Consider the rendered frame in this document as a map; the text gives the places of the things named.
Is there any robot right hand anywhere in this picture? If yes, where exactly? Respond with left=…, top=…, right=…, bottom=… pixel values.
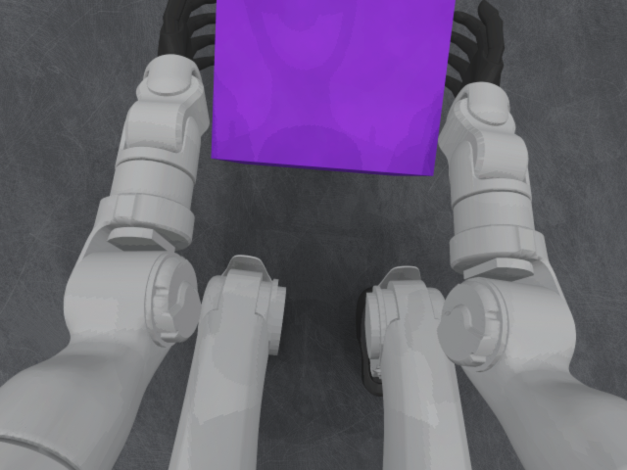
left=445, top=0, right=505, bottom=98

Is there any robot left hand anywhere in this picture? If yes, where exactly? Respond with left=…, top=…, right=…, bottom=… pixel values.
left=158, top=0, right=217, bottom=71

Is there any robot right upper arm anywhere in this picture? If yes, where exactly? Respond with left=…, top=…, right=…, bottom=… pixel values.
left=437, top=277, right=627, bottom=470

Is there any robot right foot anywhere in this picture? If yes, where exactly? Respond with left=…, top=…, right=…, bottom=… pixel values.
left=356, top=287, right=383, bottom=397

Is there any robot left upper arm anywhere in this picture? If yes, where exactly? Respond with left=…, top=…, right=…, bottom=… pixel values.
left=0, top=251, right=202, bottom=470

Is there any robot left thigh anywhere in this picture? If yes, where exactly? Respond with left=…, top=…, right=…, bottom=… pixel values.
left=169, top=268, right=286, bottom=470

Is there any carton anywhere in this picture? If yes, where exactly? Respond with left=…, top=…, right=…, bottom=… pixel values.
left=212, top=0, right=456, bottom=176

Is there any robot left forearm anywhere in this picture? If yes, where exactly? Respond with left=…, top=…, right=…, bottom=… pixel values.
left=64, top=54, right=210, bottom=329

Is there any robot right forearm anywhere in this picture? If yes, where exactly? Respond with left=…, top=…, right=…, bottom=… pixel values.
left=438, top=82, right=576, bottom=333

